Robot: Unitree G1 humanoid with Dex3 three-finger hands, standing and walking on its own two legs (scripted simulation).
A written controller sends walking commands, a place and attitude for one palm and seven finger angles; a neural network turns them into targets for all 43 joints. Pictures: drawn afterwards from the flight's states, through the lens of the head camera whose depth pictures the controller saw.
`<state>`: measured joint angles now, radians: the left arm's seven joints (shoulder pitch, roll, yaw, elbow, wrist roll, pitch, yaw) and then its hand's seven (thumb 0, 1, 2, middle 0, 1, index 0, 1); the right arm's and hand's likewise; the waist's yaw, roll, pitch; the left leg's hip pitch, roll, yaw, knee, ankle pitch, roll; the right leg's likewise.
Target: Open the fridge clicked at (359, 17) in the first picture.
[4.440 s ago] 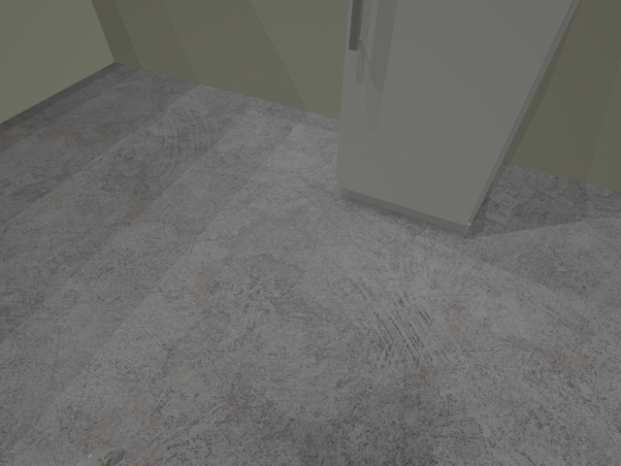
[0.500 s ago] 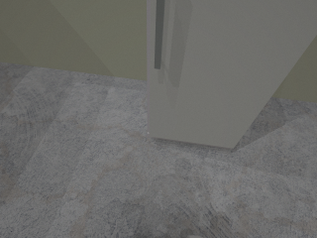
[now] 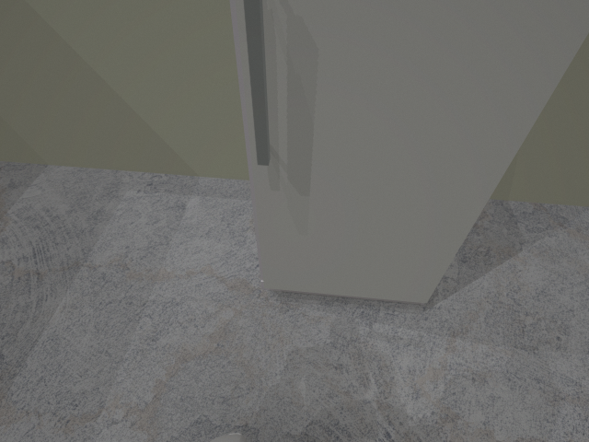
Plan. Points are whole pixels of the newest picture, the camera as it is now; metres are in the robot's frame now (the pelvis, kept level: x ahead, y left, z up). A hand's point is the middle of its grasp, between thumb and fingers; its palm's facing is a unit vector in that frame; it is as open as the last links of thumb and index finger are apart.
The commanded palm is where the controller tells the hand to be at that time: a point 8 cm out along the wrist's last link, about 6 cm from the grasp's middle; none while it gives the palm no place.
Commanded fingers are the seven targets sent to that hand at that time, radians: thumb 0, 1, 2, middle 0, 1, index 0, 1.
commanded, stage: take the last steps up to it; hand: left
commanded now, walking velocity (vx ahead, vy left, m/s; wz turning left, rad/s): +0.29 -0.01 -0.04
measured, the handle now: (260, 74) +0.70 +0.12 +0.16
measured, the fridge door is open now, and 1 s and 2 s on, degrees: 0 0 0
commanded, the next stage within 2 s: come to a stop and stand still in 0.40 s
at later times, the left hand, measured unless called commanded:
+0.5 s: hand (204, 384) +0.24 +0.18 -0.17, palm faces -0.04 -0.97 -0.25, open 7.3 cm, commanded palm none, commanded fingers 0.00 0.90 0.90 -0.20 -0.30 -0.20 -0.30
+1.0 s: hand (186, 375) +0.26 +0.22 -0.19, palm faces +0.05 -0.98 -0.21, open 7.4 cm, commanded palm none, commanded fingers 0.00 0.90 0.90 -0.20 -0.30 -0.20 -0.30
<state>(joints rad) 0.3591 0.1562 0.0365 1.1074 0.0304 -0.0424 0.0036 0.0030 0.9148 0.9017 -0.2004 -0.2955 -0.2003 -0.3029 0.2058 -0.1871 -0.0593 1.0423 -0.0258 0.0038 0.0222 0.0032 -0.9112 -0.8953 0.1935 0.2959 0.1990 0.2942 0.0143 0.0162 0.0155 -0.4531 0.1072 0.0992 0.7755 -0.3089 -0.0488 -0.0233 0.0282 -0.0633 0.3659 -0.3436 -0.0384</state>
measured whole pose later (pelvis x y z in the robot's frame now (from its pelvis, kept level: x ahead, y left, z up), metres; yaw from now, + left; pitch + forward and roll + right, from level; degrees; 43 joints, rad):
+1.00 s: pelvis +0.21 +0.02 -0.01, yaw -1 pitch +0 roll -1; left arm 0.19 0.22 0.06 1.00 0.03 0.05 0.04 0.01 0.91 0.90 -0.20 -0.30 -0.20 -0.30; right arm 0.10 -0.18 -0.05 0.96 -0.02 0.01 -0.02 0.00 -0.91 -0.90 0.19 0.30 0.20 0.29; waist 0.03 -0.05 0.09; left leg -0.31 0.03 0.08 0.62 -0.30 0.02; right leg -0.36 -0.06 -0.07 0.75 -0.45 0.03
